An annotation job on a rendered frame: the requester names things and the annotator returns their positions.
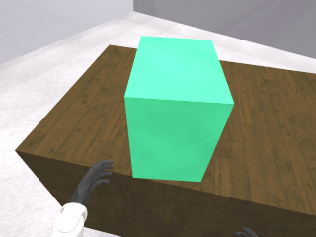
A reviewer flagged robot right hand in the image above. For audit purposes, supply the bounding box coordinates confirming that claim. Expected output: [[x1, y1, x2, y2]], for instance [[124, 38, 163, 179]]
[[234, 227, 258, 237]]

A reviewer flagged pedestal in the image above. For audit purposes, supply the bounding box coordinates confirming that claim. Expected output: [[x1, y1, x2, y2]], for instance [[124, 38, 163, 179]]
[[15, 44, 316, 237]]

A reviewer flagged left robot forearm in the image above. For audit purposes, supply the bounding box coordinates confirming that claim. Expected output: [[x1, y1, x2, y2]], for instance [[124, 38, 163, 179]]
[[50, 202, 88, 237]]

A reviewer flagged carton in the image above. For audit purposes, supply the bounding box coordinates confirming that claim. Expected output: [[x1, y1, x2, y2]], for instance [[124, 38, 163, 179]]
[[124, 36, 234, 182]]

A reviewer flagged robot left hand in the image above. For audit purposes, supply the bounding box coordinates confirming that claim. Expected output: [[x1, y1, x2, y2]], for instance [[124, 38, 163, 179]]
[[70, 159, 114, 206]]

